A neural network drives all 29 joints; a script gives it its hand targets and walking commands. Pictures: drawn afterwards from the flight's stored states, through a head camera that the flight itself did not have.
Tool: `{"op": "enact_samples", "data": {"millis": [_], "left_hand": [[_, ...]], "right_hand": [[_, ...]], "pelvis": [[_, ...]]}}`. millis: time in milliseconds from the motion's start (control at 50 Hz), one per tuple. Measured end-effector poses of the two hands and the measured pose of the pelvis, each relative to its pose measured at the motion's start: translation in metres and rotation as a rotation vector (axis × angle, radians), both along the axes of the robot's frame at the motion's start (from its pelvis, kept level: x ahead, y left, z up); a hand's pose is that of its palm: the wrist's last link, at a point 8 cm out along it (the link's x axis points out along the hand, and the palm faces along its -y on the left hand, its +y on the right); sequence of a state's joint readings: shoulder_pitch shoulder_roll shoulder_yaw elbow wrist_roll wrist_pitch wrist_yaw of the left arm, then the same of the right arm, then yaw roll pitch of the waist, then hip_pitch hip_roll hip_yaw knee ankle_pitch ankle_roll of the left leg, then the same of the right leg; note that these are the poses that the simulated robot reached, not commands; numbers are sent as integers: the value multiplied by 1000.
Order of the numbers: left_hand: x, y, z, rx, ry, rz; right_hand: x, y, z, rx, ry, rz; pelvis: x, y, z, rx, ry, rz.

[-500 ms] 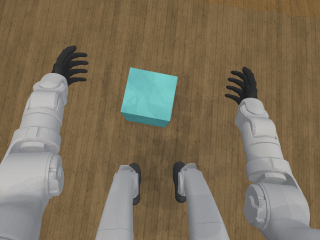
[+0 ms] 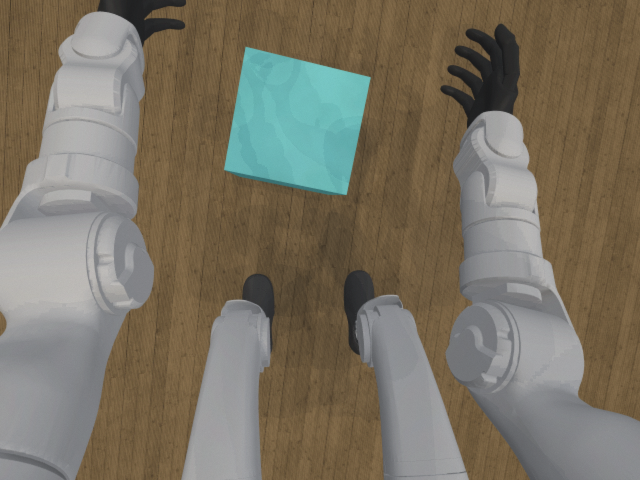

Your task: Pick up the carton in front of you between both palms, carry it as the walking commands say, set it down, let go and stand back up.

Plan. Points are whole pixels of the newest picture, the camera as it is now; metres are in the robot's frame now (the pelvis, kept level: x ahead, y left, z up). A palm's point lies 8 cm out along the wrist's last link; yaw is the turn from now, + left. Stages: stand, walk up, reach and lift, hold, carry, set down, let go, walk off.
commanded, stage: reach and lift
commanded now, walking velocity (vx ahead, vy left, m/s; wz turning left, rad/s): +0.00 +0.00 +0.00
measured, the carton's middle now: (294, 134) +0.51 +0.02 -0.51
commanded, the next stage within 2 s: none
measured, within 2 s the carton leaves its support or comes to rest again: leaves its support in 1.54 s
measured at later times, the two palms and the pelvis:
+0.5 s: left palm (185, 104) +0.53 +0.20 -0.37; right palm (414, 145) +0.48 -0.18 -0.37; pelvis -0.06 -0.02 -0.21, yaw -2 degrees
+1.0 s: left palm (203, 112) +0.53 +0.18 -0.43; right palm (396, 144) +0.48 -0.17 -0.43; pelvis -0.05 -0.02 -0.26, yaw -2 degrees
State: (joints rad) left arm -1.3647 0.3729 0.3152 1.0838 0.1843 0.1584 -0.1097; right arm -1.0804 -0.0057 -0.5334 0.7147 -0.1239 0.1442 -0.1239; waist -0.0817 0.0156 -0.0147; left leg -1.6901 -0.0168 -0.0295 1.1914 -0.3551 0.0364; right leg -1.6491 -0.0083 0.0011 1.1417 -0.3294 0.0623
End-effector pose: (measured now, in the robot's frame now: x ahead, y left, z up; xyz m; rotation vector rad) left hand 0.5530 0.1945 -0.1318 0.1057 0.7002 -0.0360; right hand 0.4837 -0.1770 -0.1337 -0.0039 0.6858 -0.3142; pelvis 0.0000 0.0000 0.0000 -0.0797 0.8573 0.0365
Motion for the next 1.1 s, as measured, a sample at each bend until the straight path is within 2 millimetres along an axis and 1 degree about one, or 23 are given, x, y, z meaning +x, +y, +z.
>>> {"op": "enact_samples", "data": {"millis": [60,140,220,300,380,460,560,680,740,800,920,1000,1100], "left_hand": [[-8,-2,-31,1,21,19],[-20,1,-79,13,32,49],[-27,8,-127,29,21,68],[-30,10,-169,34,4,71],[-28,8,-200,32,-9,64],[-25,3,-224,29,0,55],[-25,-3,-255,17,29,47],[-25,-5,-297,14,47,39],[-25,-6,-312,22,43,34],[-22,-10,-317,18,33,22],[-18,-14,-308,10,6,13],[-23,-14,-303,11,15,13],[-28,-16,-301,10,25,5]], "right_hand": [[-3,1,-28,4,12,9],[-4,3,-73,8,20,28],[-5,4,-121,10,22,45],[-7,1,-162,9,20,47],[-8,-3,-194,13,18,42],[-8,-3,-220,21,29,41],[-8,1,-253,31,58,54],[-7,3,-293,30,84,62],[-2,0,-302,25,80,61],[1,-1,-303,25,67,56],[3,6,-300,28,62,64],[0,11,-296,31,66,68],[-4,14,-293,37,68,69]], "pelvis": [[1,-3,-19,-4,36,-1],[-3,-10,-54,-5,63,-4],[-14,-17,-95,-5,56,-8],[-29,-22,-136,-8,15,-9],[-44,-24,-173,-10,-47,-13],[-55,-24,-200,-11,-110,-17],[-63,-22,-225,-11,-169,-20],[-63,-19,-247,-12,-216,-22],[-60,-17,-254,-10,-244,-28],[-56,-16,-258,-12,-252,-30],[-51,-16,-264,-17,-245,-35],[-52,-17,-263,-17,-241,-31],[-56,-18,-260,-17,-241,-28]]}}
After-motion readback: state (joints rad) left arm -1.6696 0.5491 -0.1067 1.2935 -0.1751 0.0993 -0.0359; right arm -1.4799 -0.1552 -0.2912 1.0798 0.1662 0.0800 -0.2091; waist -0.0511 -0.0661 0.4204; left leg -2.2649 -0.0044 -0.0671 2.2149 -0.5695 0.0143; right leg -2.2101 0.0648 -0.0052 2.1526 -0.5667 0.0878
